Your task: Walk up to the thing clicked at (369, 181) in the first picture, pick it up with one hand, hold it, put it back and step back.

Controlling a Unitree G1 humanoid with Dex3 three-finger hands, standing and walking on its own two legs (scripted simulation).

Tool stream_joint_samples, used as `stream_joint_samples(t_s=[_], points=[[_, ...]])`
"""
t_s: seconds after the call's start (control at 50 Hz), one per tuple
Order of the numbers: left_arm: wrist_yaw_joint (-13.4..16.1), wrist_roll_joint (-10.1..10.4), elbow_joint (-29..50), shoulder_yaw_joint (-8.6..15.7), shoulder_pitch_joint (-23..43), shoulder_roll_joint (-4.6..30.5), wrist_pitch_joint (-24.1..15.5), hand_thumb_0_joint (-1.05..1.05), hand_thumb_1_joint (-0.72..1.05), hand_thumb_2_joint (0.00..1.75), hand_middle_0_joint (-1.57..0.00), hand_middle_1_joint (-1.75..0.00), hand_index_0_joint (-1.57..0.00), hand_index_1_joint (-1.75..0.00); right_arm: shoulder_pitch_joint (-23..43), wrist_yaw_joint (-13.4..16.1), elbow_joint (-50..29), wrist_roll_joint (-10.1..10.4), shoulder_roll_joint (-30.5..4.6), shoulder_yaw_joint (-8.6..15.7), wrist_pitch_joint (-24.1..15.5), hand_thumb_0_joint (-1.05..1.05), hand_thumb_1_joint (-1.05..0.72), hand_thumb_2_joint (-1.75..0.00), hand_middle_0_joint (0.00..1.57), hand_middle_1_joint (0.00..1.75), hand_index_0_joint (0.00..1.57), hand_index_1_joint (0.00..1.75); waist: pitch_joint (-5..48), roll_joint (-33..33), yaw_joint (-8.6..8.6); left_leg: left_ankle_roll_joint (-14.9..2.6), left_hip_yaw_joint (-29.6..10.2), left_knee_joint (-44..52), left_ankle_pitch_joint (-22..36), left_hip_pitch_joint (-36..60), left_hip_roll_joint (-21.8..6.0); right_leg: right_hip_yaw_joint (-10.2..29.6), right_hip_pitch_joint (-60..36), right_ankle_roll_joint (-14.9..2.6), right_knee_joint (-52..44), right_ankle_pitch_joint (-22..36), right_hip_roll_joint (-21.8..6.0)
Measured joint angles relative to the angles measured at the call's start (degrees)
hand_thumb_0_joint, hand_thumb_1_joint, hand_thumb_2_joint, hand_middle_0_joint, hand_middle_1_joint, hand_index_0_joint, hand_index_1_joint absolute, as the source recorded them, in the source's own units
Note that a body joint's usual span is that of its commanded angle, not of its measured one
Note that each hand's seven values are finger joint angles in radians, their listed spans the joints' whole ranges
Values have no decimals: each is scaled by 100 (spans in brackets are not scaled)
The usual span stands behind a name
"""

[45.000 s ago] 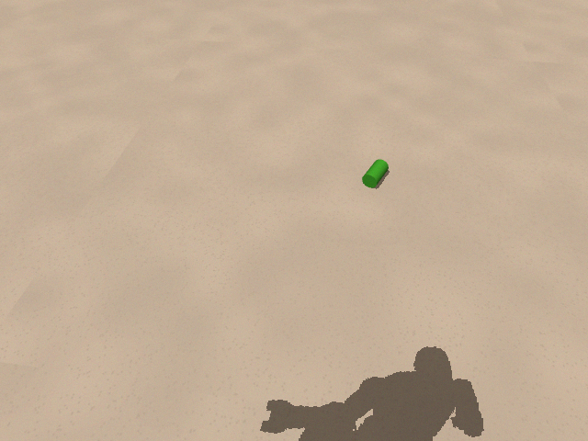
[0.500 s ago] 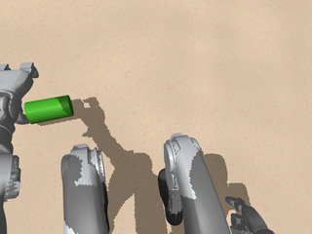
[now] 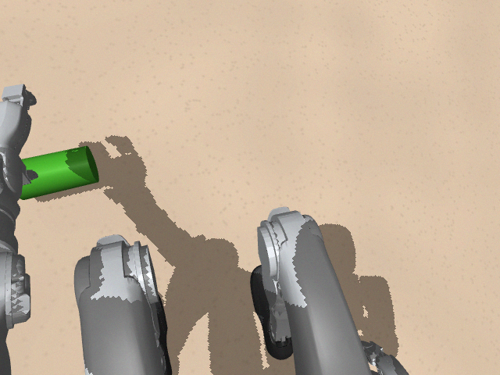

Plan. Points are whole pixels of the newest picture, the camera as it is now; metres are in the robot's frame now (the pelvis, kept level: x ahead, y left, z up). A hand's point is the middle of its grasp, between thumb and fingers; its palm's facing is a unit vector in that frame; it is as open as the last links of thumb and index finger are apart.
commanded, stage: home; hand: left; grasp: from above
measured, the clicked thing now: (56, 172) +0.47 +0.31 -0.30
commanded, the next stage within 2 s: none
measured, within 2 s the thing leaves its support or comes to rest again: neither
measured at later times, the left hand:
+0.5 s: hand out of the picture +0.29 +0.26 +0.07, palm faces -0.16 -0.78 -0.61, open 7.5 cm
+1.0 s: hand out of the picture +0.23 +0.22 +0.29, palm faces +0.20 -0.95 -0.22, open 7.4 cm
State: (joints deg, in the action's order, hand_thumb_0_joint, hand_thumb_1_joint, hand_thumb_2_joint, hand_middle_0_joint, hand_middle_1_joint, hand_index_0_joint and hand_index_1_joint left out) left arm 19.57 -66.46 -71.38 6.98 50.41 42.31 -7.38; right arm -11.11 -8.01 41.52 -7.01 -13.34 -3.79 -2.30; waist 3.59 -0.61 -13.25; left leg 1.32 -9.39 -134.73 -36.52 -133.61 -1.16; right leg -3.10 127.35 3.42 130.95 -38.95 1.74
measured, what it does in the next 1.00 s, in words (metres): rises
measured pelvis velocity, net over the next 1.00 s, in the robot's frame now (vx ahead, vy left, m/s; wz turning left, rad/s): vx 0.07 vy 0.01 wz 0.15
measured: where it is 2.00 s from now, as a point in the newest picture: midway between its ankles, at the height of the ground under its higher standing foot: (217, 342)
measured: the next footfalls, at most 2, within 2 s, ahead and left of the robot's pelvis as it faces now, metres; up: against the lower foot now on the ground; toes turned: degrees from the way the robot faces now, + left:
none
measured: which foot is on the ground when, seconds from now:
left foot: down 0.00-1.00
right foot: down 0.00-1.00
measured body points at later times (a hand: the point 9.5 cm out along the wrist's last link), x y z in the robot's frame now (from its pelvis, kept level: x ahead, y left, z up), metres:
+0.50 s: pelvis +0.01 +0.00 +0.18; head +0.16 +0.05 +0.60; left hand +0.30 +0.30 +0.11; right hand +0.24 -0.23 +0.09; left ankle +0.08 +0.13 -0.31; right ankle +0.10 -0.13 -0.31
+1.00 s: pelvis +0.07 +0.01 +0.35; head +0.12 +0.03 +0.80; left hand +0.22 +0.27 +0.31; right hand +0.25 -0.21 +0.27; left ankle +0.08 +0.13 -0.31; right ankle +0.10 -0.13 -0.31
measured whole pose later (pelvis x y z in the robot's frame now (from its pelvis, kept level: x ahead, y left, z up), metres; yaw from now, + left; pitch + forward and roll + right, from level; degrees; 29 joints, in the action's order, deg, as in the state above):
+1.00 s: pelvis +0.07 +0.01 +0.35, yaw +9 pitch +15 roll -4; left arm 4.1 3.6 3.7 3.1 -22.8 13.3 25.6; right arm -16.5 10.1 30.4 1.9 -11.5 -2.8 -8.9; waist 9.8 -2.6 -4.2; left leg 0.9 -3.8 -64.9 -28.5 -51.3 -2.6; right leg -2.8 46.2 1.7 60.6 -29.1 -0.4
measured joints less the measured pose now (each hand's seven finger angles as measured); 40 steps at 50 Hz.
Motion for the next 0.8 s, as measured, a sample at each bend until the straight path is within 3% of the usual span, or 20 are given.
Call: stream_joint_samples(t_s=[0.06,0.2,0.32,0.46,0.64,0.8], points=[[-391,543,654,-87,-429,-316,229,0,-9,90,-22,-68,-21,-68,11,-15,-41,177,38,157,95,0,-90,-90,21,29,20,30,211,-126,201,-10,75,317,-86,324,-43,35,-283,-12,-291,-65,-16],[-1344,2084,2338,-330,-1728,-925,705,0,35,87,-22,-46,-22,-47,204,144,-268,518,-72,379,287,0,-90,-90,21,29,20,30,609,-229,627,-38,223,1272,-129,1334,-125,79,-1215,-64,-1209,-61,-47],[-1771,3146,3690,-443,-2852,-1332,996,1,69,88,-21,-36,-22,-36,460,371,-563,677,-236,540,302,0,-91,-90,21,29,20,30,723,-141,891,-29,304,2056,-10,2209,-109,88,-2077,-108,-1960,42,-116],[-1798,4188,4836,-481,-3974,-1728,1494,1,84,89,-21,-31,-22,-31,764,680,-853,804,-239,547,121,1,-91,-90,20,29,20,30,703,-60,1043,-15,343,2948,162,3265,-80,56,-3135,-143,-2836,198,-185],[-1663,5598,5873,-545,-5253,-2197,2279,1,89,90,-21,-30,-21,-30,751,1053,-1036,899,40,304,-165,1,-91,-90,20,29,20,30,694,-82,1020,-10,407,4202,326,4830,-72,34,-4691,-170,-4087,370,-239],[-1510,6445,6545,-482,-6142,-2580,2874,1,90,90,-20,-30,-21,-30,222,1420,-1031,921,228,87,-381,1,-91,-90,21,29,21,30,642,-132,959,-16,462,5474,505,6402,-104,14,-6265,-179,-5415,601,-236]])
